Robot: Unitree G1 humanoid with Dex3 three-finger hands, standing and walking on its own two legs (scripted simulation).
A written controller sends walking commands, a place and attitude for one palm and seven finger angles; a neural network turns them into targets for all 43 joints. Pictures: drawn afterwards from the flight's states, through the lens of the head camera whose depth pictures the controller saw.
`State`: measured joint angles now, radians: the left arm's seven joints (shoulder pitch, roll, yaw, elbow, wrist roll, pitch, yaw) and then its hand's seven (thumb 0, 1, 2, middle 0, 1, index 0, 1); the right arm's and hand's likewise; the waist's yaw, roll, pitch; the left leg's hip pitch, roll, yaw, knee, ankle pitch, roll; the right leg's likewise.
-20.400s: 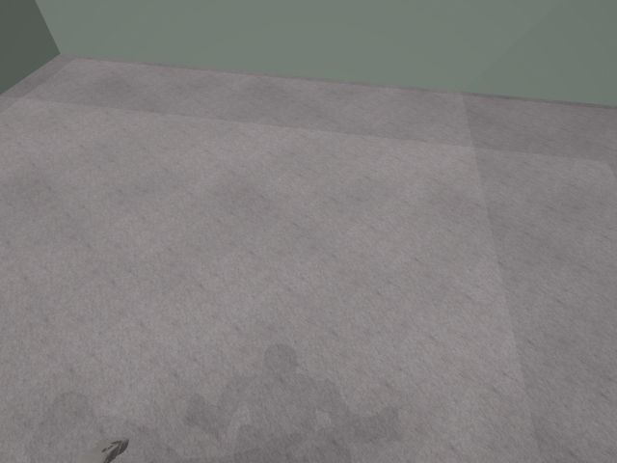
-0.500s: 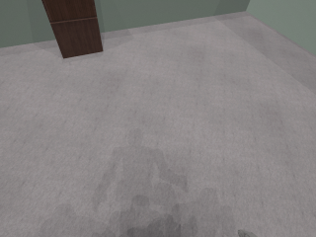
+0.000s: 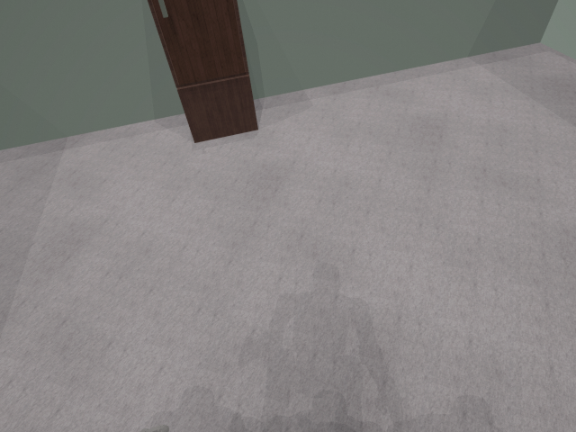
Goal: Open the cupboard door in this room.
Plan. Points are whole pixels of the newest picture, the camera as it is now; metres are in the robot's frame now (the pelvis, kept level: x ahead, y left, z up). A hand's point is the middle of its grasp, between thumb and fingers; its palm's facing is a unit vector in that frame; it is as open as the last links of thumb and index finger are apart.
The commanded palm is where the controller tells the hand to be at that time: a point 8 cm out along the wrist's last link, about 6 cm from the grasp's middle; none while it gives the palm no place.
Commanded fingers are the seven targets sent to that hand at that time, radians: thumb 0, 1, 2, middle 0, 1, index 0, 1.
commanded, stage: turn or walk to find it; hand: left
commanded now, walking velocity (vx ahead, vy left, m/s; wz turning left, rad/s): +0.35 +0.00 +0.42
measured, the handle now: out of the picture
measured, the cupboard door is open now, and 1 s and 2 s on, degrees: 0 0 0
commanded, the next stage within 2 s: stand and wait in 1.52 s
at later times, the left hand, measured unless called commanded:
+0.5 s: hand out of the picture -0.01 +0.14 -0.17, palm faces +0.34 -0.93 -0.14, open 7.4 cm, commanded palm none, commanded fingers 0.00 0.90 0.90 -0.20 -0.30 -0.20 -0.30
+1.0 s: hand (186, 257) +0.51 +0.27 -0.15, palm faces +0.16 -0.96 -0.22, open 7.4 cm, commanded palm none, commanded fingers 0.00 0.90 0.90 -0.20 -0.30 -0.20 -0.30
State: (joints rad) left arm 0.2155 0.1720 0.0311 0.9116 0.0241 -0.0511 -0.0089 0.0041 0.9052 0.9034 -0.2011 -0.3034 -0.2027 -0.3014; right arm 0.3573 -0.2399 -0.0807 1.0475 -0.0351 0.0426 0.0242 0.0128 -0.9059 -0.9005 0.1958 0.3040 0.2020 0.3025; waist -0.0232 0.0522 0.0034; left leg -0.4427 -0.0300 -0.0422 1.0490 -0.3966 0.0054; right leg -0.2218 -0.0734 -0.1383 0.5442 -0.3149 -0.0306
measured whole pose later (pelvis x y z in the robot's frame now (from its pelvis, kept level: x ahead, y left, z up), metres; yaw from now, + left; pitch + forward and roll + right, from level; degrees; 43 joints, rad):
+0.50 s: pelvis +0.18 +0.05 -0.03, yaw +12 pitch +0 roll +1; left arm 0.56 0.09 0.00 1.18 0.02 -0.05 0.00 0.01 0.90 0.90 -0.20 -0.30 -0.20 -0.30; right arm 0.05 -0.18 -0.04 0.96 -0.03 -0.05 0.02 0.01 -0.91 -0.90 0.19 0.30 0.20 0.30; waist 0.07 0.00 0.10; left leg -0.43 -0.01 0.16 0.67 -0.22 0.10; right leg -0.05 -0.16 -0.25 0.85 -0.49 0.04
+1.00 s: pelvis +0.40 +0.06 -0.01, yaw +14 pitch +0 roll +2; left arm 0.05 0.19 0.04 0.94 0.03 -0.03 -0.03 0.01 0.91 0.90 -0.20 -0.30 -0.20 -0.30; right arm 0.46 -0.16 -0.05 1.12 -0.03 -0.07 -0.01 0.00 -0.91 -0.90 0.19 0.30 0.20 0.30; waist -0.07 0.01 0.06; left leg 0.05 -0.02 0.09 0.38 -0.42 0.01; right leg -0.46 -0.09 -0.10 0.59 -0.18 0.00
